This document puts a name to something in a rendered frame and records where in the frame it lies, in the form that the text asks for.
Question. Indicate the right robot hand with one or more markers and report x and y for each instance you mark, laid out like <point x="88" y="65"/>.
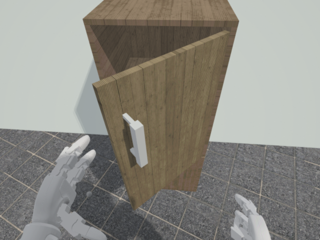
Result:
<point x="253" y="227"/>

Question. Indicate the handle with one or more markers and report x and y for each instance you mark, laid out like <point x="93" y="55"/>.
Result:
<point x="138" y="138"/>

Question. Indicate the cupboard door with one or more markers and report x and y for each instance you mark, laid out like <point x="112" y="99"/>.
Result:
<point x="173" y="97"/>

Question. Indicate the left robot hand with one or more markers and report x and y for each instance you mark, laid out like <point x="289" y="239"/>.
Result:
<point x="59" y="185"/>

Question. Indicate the left robot forearm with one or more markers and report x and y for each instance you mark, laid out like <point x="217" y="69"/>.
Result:
<point x="40" y="231"/>

